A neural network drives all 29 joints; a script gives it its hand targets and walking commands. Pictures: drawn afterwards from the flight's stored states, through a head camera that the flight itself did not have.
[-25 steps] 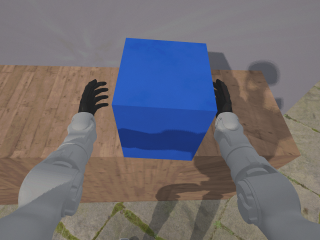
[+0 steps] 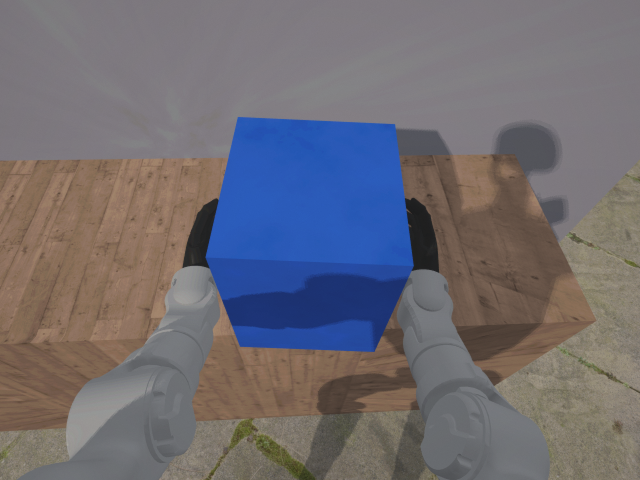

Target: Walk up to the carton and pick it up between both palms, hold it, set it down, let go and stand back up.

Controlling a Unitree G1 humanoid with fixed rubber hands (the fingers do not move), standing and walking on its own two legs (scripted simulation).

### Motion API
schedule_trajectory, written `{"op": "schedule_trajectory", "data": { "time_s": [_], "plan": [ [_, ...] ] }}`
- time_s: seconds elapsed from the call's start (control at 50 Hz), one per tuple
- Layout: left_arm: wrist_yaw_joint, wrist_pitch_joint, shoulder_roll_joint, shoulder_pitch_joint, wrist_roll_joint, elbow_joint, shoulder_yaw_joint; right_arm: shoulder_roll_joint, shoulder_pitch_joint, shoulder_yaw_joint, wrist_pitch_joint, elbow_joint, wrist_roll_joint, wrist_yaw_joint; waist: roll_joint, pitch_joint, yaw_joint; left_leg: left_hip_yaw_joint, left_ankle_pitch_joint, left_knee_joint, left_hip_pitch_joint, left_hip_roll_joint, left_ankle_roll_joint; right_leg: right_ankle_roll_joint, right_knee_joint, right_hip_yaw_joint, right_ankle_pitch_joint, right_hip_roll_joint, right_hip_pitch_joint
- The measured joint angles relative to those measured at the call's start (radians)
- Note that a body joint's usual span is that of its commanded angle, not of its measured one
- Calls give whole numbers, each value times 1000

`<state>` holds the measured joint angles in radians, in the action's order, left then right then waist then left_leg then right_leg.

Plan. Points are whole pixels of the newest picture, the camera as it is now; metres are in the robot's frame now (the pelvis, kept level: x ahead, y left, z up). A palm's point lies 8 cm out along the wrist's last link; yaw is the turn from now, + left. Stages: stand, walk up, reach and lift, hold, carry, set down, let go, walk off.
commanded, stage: reach and lift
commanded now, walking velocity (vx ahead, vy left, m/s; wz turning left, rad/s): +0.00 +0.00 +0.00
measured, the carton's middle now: (311, 243) +0.43 +0.03 +0.02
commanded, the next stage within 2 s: none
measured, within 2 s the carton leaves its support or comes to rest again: neither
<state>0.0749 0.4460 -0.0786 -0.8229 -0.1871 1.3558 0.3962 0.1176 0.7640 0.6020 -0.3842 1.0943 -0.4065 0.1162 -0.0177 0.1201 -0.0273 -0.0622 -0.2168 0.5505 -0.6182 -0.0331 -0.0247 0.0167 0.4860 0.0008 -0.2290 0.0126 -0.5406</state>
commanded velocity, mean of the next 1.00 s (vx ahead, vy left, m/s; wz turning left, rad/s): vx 0.00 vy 0.00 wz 0.00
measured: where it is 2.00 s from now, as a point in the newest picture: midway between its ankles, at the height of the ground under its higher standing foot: outside the picture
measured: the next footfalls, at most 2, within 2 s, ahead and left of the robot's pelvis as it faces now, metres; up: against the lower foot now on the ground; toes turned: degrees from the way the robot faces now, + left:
none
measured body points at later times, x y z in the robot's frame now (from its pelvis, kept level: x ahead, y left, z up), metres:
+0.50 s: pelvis +0.01 -0.02 +0.01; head +0.10 +0.01 +0.45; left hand +0.41 +0.18 +0.01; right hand +0.42 -0.12 +0.03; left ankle +0.02 +0.10 -0.73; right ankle -0.01 -0.13 -0.73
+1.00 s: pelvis +0.01 -0.02 +0.01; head +0.10 +0.01 +0.45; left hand +0.41 +0.18 +0.01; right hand +0.42 -0.12 +0.03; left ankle +0.02 +0.10 -0.73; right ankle -0.01 -0.13 -0.73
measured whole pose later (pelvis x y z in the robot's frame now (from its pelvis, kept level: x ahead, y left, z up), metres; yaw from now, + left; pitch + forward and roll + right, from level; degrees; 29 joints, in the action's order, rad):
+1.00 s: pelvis +0.01 -0.02 +0.01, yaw +1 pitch +15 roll -1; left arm 0.02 0.37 -0.01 -0.73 -0.37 1.12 0.53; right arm 0.17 0.70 0.68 -0.41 1.02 -0.49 0.11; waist 0.05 0.07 -0.03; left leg -0.06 -0.14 0.37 -0.48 -0.04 -0.01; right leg 0.00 0.31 0.03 -0.16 0.01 -0.40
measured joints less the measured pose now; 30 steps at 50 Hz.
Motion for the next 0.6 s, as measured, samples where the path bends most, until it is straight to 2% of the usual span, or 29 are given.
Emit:
{"op": "schedule_trajectory", "data": {
  "time_s": [0.22,0.46,0.6],
  "plan": [
    [-25,-14,10,44,-53,-69,42,22,-22,35,-30,7,-33,1,35,-35,-5,3,30,-84,86,-3,16,-16,-68,10,19,3,80],
    [-54,-41,35,76,-136,-147,106,64,-59,71,-22,-57,-87,8,60,-45,-1,18,54,-140,127,-1,26,-25,-117,33,31,3,126],
    [-57,-59,51,91,-171,-192,120,64,-68,74,-30,-63,-89,6,67,-58,-6,14,58,-158,151,-2,26,-25,-140,33,39,3,152]
  ]
}}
